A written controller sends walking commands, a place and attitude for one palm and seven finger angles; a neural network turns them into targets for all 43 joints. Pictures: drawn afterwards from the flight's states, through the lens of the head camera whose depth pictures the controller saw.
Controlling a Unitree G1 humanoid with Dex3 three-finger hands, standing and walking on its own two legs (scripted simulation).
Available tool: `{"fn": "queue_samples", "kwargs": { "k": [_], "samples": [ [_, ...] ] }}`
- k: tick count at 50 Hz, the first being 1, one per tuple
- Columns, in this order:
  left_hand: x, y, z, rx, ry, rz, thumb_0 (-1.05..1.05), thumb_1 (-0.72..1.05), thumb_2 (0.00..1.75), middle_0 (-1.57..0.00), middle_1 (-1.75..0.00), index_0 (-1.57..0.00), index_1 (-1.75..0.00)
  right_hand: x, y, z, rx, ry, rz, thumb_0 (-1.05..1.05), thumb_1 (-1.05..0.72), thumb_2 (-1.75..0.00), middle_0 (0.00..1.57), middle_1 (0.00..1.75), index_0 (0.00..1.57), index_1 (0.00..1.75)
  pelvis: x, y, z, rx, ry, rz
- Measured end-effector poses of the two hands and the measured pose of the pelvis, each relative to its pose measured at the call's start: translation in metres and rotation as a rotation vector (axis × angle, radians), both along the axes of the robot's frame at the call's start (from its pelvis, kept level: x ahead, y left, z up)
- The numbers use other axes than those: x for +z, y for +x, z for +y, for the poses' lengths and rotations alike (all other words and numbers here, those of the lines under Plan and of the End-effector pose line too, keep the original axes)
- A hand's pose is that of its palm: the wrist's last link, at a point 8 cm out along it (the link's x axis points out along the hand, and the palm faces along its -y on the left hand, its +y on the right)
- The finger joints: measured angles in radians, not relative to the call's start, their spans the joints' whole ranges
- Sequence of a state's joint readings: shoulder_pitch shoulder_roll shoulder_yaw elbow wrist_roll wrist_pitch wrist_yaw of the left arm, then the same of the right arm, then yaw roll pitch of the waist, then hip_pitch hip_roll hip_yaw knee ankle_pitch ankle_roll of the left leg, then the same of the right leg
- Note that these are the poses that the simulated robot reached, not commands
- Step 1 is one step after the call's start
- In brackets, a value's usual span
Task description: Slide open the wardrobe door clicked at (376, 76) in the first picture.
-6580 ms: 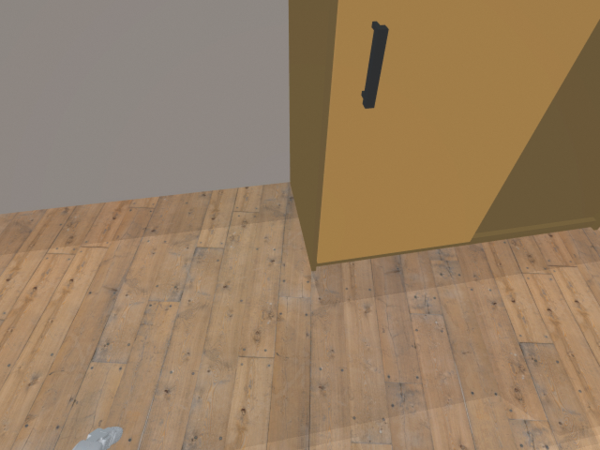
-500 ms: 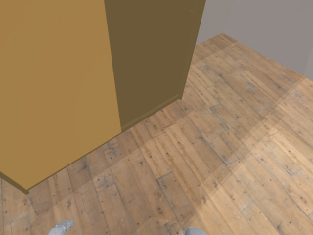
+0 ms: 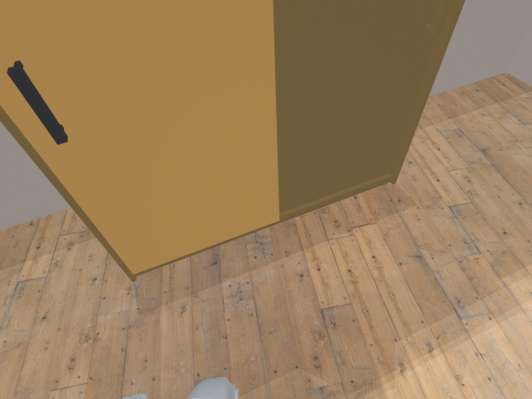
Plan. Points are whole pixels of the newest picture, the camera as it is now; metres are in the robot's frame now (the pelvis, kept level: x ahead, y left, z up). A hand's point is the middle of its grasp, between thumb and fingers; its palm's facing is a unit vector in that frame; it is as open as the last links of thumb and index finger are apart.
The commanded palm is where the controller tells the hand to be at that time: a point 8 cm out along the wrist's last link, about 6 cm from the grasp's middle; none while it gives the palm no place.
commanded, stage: turn to face it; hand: left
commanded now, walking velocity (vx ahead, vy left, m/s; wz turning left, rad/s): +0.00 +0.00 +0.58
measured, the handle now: (41, 103) +0.69 +0.52 +0.08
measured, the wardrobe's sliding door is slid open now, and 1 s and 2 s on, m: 0.00 0.00 0.00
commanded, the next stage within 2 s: take the last steps up to it in 0.58 s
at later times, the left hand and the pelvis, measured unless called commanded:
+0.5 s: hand out of the picture -0.01 +0.29 -0.17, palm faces +0.28 -0.93 -0.25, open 7.4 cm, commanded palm none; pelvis -0.03 +0.06 +0.00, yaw +13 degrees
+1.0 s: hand out of the picture -0.12 +0.18 -0.15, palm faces +0.45 -0.86 -0.23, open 7.3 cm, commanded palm none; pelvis -0.03 +0.03 +0.01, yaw +22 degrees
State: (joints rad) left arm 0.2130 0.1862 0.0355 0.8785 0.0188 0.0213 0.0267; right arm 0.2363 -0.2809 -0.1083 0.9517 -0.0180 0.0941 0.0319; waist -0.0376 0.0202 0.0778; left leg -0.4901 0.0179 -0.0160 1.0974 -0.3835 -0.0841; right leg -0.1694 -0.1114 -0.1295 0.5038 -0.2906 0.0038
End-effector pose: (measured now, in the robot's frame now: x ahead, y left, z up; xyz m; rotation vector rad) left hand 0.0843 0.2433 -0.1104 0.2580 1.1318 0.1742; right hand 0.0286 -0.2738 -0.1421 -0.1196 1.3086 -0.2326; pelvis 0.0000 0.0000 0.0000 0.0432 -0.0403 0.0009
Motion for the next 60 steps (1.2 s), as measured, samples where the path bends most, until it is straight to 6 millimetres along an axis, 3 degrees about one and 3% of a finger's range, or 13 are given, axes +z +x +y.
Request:
{"fn": "queue_samples", "kwargs": {
  "k": [5, 11, 15, 21, 27, 34, 40, 47, 50, 53, 57, 60],
  "samples": [
    [-0.017, -0.05, 0.023, 0.103, -0.026, 0.072, 0.0, 0.9, 0.9, -0.21, -0.3, -0.21, -0.3, 0.007, 0.047, 0.018, 0.127, -0.033, -0.038, 0.01, -0.91, -0.9, 0.2, 0.29, 0.19, 0.3, -0.004, -0.005, 0.016, 0.067, -0.006, 0.008],
    [-0.05, -0.109, 0.069, 0.238, -0.052, 0.168, 0.0, 0.9, 0.9, -0.21, -0.3, -0.21, -0.3, 0.016, 0.107, 0.066, 0.281, -0.083, -0.168, 0.01, -0.91, -0.9, 0.2, 0.29, 0.19, 0.3, -0.021, -0.011, 0.046, 0.142, -0.03, 0.022],
    [-0.047, -0.124, 0.085, 0.281, -0.051, 0.195, 0.0, 0.91, 0.9, -0.2, -0.3, -0.2, -0.3, 0.03, 0.117, 0.093, 0.333, -0.083, -0.21, 0.01, -0.91, -0.9, 0.2, 0.29, 0.2, 0.3, -0.012, -0.016, 0.055, 0.16, -0.054, 0.013],
    [-0.03, -0.119, 0.092, 0.3, -0.056, 0.117, 0.0, 0.91, 0.9, -0.2, -0.3, -0.2, -0.3, 0.031, 0.106, 0.119, 0.362, -0.041, -0.196, 0.0, -0.91, -0.9, 0.2, 0.3, 0.2, 0.3, -0.001, -0.023, 0.062, 0.204, -0.068, 0.006],
    [-0.02, -0.108, 0.082, 0.304, -0.045, 0.054, 0.0, 0.91, 0.9, -0.2, -0.3, -0.2, -0.3, 0.016, 0.077, 0.121, 0.353, 0.014, -0.139, 0.01, -0.9, -0.9, 0.2, 0.3, 0.2, 0.3, -0.001, -0.03, 0.055, 0.24, -0.057, 0.005],
    [-0.014, -0.105, 0.047, 0.314, -0.016, -0.005, 0.0, 0.91, 0.9, -0.2, -0.3, -0.2, -0.3, -0.014, 0.038, 0.09, 0.33, 0.063, -0.035, 0.01, -0.9, -0.9, 0.2, 0.3, 0.2, 0.3, -0.01, -0.037, 0.027, 0.282, -0.024, 0.017],
    [-0.004, -0.141, 0.011, 0.373, -0.031, 0.023, 0.0, 0.91, 0.9, -0.2, -0.3, -0.21, -0.3, -0.014, 0.022, 0.064, 0.347, 0.065, 0.047, 0.01, -0.91, -0.9, 0.2, 0.3, 0.2, 0.3, 0.0, -0.041, 0.013, 0.324, -0.009, 0.005],
    [-0.006, -0.2, -0.013, 0.474, -0.075, 0.126, 0.0, 0.91, 0.9, -0.21, -0.3, -0.21, -0.3, -0.003, 0.027, 0.055, 0.391, 0.038, 0.074, 0.01, -0.91, -0.9, 0.2, 0.29, 0.19, 0.3, 0.008, -0.035, 0.016, 0.367, -0.005, 0.014],
    [-0.01, -0.226, -0.021, 0.522, -0.108, 0.182, 0.0, 0.91, 0.9, -0.21, -0.3, -0.21, -0.3, 0.001, 0.039, 0.065, 0.425, 0.026, 0.075, 0.01, -0.91, -0.9, 0.2, 0.29, 0.19, 0.3, 0.009, -0.032, 0.025, 0.38, -0.014, 0.018],
    [-0.015, -0.253, -0.029, 0.565, -0.152, 0.253, 0.0, 0.91, 0.9, -0.21, -0.3, -0.21, -0.3, 0.004, 0.059, 0.088, 0.463, 0.022, 0.051, 0.01, -0.91, -0.9, 0.2, 0.29, 0.19, 0.3, 0.008, -0.029, 0.039, 0.387, -0.024, 0.022],
    [-0.024, -0.283, -0.029, 0.616, -0.22, 0.355, 0.0, 0.91, 0.9, -0.21, -0.3, -0.2, -0.3, 0.009, 0.093, 0.135, 0.521, 0.025, -0.024, 0.01, -0.91, -0.9, 0.19, 0.29, 0.19, 0.3, 0.003, -0.024, 0.064, 0.391, -0.042, 0.027],
    [-0.038, -0.296, -0.018, 0.633, -0.268, 0.424, 0.0, 0.91, 0.9, -0.21, -0.3, -0.2, -0.3, 0.007, 0.117, 0.174, 0.544, 0.024, -0.115, 0.01, -0.91, -0.9, 0.2, 0.29, 0.19, 0.3, -0.009, -0.018, 0.089, 0.385, -0.066, 0.023]
  ]
}}
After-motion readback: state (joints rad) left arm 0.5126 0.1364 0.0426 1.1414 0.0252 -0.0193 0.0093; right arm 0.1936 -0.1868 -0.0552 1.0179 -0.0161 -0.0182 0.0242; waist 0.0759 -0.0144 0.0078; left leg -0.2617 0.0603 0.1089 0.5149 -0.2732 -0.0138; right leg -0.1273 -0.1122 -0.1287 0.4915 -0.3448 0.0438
